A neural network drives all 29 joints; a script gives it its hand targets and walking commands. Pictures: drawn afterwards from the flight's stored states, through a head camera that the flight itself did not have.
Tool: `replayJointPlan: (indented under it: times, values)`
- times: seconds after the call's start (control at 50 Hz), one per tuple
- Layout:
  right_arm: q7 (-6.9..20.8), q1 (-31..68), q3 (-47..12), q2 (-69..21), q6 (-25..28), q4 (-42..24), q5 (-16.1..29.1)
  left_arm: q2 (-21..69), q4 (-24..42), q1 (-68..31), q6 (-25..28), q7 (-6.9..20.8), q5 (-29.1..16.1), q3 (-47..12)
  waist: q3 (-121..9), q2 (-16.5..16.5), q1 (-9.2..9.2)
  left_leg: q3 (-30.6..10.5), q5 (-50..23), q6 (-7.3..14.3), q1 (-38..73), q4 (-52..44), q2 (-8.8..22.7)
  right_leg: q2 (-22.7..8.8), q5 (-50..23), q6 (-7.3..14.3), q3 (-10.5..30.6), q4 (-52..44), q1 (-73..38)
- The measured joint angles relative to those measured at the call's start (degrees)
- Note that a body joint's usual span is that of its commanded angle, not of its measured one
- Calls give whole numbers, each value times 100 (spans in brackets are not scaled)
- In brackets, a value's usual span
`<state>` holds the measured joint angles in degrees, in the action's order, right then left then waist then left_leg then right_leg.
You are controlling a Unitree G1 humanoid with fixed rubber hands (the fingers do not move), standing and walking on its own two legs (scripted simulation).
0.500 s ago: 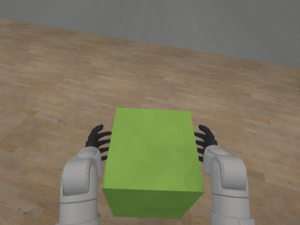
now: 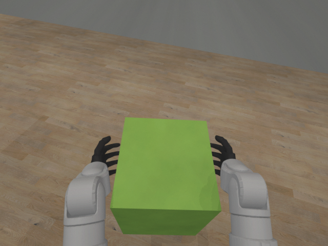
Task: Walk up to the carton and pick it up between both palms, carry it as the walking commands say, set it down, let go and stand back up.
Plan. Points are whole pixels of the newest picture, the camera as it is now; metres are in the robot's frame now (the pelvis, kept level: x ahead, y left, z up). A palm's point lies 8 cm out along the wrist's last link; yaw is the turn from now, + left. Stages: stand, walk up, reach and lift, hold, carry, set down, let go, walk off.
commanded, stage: carry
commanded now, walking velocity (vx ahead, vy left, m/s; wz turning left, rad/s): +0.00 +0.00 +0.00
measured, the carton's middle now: (162, 180) +0.29 +0.01 +0.00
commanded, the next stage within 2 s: hold in 1.20 s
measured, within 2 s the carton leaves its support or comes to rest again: neither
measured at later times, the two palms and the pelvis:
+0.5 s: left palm (117, 162) +0.29 +0.11 +0.08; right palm (237, 165) +0.29 -0.17 +0.07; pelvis +0.01 -0.02 +0.00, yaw +0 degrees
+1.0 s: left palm (114, 162) +0.30 +0.12 +0.06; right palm (230, 163) +0.30 -0.16 +0.06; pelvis +0.02 -0.02 +0.00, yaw +0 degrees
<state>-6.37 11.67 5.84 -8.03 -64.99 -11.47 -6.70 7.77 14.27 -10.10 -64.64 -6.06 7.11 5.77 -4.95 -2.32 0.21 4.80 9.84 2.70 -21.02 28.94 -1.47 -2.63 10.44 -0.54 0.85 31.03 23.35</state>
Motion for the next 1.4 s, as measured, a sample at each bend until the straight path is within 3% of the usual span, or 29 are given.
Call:
replayJointPlan:
  times: [0.16, 0.54, 0.94, 1.2, 1.28, 1.4]
  values:
    - [32, -6, 35, 2, -19, 278, -91, 5, -341, -33, 3, 16, 27, 30, -109, 75, 9, -16, 22, -51, 64, -31, 16, -7, -70, -76, -37, -27, -66]
    - [62, -27, 62, 7, 381, 515, -181, 13, -720, -76, 475, 121, 145, 17, -95, 222, -113, -121, 156, -224, 24, 81, 228, 184, 17, 93, -165, -39, -85]
    - [124, -124, -4, 21, 1054, 963, -277, -7, -1075, 62, 1107, 158, 217, 7, -73, 158, -44, -99, 233, -194, 75, 96, 217, 157, 65, 57, -160, -58, -145]
    - [109, -166, -16, 27, 1181, 952, -246, -11, -1078, 95, 1240, 149, 189, -4, -101, 170, -53, -68, 284, -176, 87, 128, 209, 136, 106, 31, -147, -27, -150]
    - [310, 180, 341, -34, 1800, 2035, -700, 68, -2294, -371, 1842, 366, 694, 208, 500, 196, 23, -263, 228, -167, 744, -63, 121, 255, 87, 93, 11, -215, -837]
    - [324, 232, 369, -47, 2186, 2375, -704, 53, -2435, -301, 2131, 342, 732, 255, 624, 304, 47, -491, 179, -215, 1188, -256, 70, 278, 76, 96, -43, -443, -1357]
